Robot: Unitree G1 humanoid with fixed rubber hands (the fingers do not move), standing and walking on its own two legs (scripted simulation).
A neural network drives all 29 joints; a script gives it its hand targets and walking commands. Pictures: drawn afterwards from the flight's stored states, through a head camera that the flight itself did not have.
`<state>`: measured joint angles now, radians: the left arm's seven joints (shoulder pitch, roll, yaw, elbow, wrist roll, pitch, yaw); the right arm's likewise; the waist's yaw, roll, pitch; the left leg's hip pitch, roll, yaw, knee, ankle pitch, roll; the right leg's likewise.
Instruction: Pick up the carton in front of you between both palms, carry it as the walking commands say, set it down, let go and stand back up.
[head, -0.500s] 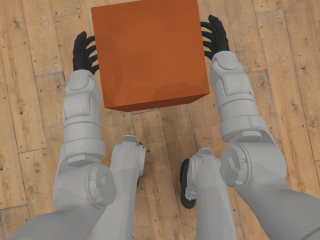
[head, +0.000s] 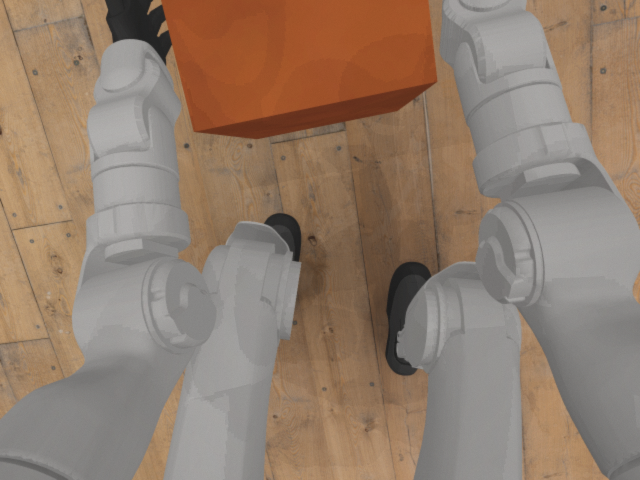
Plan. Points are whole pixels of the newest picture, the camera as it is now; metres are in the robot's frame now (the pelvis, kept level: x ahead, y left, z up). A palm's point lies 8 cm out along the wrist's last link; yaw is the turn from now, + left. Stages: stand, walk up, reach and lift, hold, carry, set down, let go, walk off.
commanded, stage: set down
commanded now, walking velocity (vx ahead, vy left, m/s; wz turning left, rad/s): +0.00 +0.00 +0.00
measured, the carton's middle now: (303, 25) +0.53 +0.12 -0.24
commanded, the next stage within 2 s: none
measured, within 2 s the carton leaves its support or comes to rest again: rests again in 1.00 s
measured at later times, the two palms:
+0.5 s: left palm (149, 42) +0.48 +0.27 -0.19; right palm out of the picture +0.57 -0.02 -0.21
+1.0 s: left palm (145, 46) +0.48 +0.28 -0.20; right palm out of the picture +0.57 -0.02 -0.22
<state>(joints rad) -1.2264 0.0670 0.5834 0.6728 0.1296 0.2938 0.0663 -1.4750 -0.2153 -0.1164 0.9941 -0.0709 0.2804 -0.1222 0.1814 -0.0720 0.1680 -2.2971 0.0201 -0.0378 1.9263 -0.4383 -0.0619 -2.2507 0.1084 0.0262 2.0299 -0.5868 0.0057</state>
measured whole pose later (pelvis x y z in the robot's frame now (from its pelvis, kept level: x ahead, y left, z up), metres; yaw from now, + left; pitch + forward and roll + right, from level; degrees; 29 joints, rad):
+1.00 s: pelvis +0.00 -0.01 -0.04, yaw +1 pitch +41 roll +4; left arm -1.34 0.22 0.61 0.95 0.10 0.20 -0.02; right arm -1.58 -0.23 -0.09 1.14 -0.12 0.21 -0.02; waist 0.19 -0.02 0.31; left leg -2.31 0.01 -0.03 2.07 -0.48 -0.08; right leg -2.27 0.12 0.03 2.20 -0.64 -0.01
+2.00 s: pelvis +0.01 +0.01 +0.05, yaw +2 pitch +46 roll +1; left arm -1.17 0.16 0.40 0.76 -0.11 0.18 0.14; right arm -1.49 -0.43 -0.03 1.09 0.02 0.23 -0.02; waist 0.21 -0.05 0.07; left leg -2.16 -0.02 -0.02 1.77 -0.42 -0.04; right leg -2.09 0.06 0.04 1.87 -0.59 0.02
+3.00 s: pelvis +0.08 +0.03 +0.30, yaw -1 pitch +30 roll -1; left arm -0.33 0.19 0.19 0.51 0.03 0.11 -0.14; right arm -0.48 -0.10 -0.19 0.57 -0.13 0.15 -0.13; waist 0.14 0.01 -0.05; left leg -1.09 0.00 0.00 0.81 -0.24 0.01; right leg -1.02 0.04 0.08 0.83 -0.33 0.04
